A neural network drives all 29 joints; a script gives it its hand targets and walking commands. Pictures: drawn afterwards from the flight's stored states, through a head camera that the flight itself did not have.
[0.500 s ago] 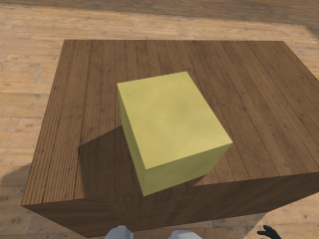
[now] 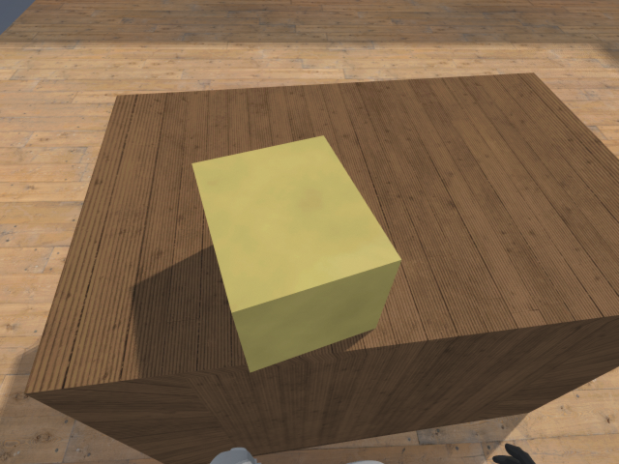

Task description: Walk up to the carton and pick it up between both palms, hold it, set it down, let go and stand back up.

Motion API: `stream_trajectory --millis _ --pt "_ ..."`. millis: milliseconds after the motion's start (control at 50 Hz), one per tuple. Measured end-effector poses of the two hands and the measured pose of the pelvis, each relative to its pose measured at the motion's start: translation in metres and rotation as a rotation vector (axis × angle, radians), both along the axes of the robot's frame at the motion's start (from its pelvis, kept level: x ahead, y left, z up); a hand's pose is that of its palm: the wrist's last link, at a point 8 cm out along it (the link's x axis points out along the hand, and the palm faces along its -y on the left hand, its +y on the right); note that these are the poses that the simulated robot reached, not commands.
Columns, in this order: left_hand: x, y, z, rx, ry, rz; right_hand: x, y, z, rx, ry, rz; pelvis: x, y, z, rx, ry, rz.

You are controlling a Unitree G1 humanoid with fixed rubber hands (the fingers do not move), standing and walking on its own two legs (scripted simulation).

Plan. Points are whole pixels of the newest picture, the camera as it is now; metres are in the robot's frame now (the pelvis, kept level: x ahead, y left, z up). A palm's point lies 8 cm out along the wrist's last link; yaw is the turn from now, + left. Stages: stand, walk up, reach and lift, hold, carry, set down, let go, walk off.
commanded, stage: walk up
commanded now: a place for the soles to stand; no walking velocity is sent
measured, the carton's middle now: (288, 249) +0.38 +0.03 +0.06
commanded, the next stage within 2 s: none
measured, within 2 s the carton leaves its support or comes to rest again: neither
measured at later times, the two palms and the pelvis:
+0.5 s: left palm out of the picture +0.08 +0.30 -0.11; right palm out of the picture +0.08 -0.29 -0.11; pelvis -0.01 +0.00 +0.00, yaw +0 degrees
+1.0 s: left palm out of the picture +0.07 +0.31 -0.12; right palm out of the picture +0.06 -0.29 -0.11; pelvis -0.02 +0.01 +0.00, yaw +0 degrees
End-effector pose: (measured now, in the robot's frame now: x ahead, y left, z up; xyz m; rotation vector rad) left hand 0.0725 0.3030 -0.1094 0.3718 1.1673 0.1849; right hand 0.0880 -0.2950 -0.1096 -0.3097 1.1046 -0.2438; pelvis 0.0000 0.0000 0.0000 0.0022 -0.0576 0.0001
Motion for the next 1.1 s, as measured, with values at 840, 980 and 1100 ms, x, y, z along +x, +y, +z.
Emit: stream_trajectory --millis 840,980,1100 --pt "0.004 0.002 -0.002 -0.017 -0.016 -0.01 -0.011 0.001 0.002 -0.008 0.005 0.006 -0.013 0.004 -0.001 -0.005 -0.018 0.0" --pt "-0.003 0.006 -0.006 -0.023 0.003 -0.004 -0.022 0.005 0.002 -0.015 0.019 0.003 -0.022 0.009 -0.002 -0.011 -0.033 -0.001" --pt "-0.029 -0.006 -0.01 -0.01 0.042 -0.004 -0.035 -0.007 -0.008 -0.002 0.024 0.002 -0.039 -0.004 -0.007 0.002 -0.048 -0.007"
